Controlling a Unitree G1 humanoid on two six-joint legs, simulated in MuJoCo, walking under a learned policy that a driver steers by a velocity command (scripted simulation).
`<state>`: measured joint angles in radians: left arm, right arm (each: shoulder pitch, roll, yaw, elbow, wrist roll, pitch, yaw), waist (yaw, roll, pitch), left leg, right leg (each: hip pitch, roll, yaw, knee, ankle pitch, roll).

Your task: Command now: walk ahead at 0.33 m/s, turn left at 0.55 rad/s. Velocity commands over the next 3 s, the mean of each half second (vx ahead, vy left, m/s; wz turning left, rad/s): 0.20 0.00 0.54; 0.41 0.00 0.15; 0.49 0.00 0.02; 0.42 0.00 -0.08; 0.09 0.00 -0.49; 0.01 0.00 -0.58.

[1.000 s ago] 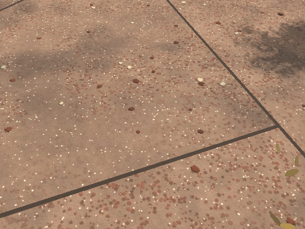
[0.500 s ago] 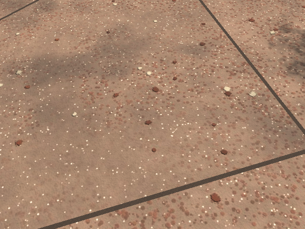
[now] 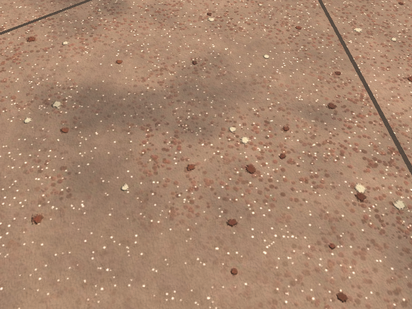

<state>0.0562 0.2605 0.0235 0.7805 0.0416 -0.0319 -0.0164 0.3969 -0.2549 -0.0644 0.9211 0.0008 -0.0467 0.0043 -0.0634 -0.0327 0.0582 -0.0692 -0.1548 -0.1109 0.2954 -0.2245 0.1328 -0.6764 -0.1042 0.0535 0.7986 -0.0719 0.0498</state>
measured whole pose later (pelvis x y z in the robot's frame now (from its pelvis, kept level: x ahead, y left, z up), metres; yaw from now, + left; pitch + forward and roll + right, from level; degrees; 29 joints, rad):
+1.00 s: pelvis +0.30 +0.02 -0.01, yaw +20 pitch +2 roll +1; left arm 0.11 0.26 0.05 0.76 0.03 -0.01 -0.05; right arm 0.46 -0.25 -0.03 0.93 -0.02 -0.07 0.00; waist -0.06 -0.03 0.01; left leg 0.12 -0.04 -0.01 0.19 -0.34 0.03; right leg -0.56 -0.05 -0.06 0.63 -0.14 -0.03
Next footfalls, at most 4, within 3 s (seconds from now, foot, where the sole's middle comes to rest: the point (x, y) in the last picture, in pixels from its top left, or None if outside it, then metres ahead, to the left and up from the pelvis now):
0.16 right None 0.27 -0.11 -0.78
0.62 left None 0.15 0.08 -0.78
1.06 right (201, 288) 0.52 -0.01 -0.78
1.58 left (117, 230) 0.74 0.27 -0.78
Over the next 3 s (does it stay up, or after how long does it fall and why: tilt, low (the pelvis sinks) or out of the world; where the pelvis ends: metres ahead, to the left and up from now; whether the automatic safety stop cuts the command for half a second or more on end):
stays up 0.87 0.26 0.00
